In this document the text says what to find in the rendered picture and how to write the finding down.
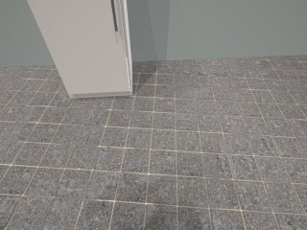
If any fridge door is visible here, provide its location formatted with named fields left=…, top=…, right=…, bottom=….
left=27, top=0, right=130, bottom=95

